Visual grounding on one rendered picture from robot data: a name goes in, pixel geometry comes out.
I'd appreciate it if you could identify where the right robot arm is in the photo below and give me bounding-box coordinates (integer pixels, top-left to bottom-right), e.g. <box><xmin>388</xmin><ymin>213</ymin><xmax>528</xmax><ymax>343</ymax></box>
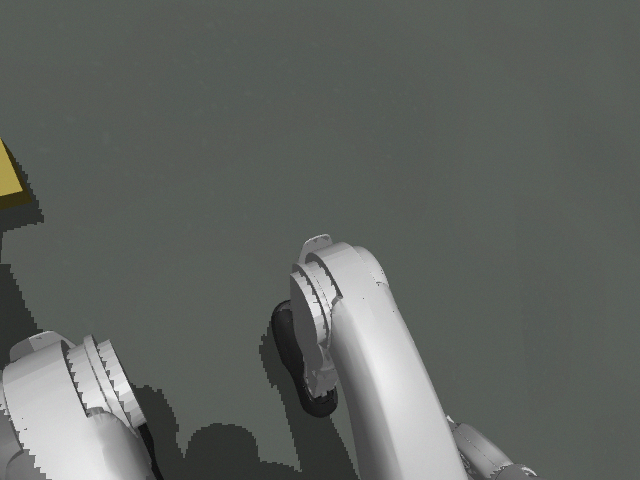
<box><xmin>495</xmin><ymin>463</ymin><xmax>547</xmax><ymax>480</ymax></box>

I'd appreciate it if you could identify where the left robot foot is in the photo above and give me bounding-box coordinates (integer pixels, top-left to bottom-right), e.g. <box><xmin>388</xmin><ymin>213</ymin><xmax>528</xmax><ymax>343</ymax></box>
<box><xmin>138</xmin><ymin>423</ymin><xmax>164</xmax><ymax>480</ymax></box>

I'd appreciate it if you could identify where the right robot hand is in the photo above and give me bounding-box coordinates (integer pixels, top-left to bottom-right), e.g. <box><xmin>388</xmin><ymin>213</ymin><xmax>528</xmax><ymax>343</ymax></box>
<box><xmin>445</xmin><ymin>414</ymin><xmax>514</xmax><ymax>480</ymax></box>

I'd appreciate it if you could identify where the right robot foot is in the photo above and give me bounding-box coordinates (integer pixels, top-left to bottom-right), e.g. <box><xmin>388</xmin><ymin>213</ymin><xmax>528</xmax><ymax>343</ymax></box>
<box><xmin>271</xmin><ymin>300</ymin><xmax>338</xmax><ymax>418</ymax></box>

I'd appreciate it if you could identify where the carton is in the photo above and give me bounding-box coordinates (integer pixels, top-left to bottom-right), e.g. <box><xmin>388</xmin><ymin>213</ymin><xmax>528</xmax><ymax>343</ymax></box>
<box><xmin>0</xmin><ymin>138</ymin><xmax>32</xmax><ymax>210</ymax></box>

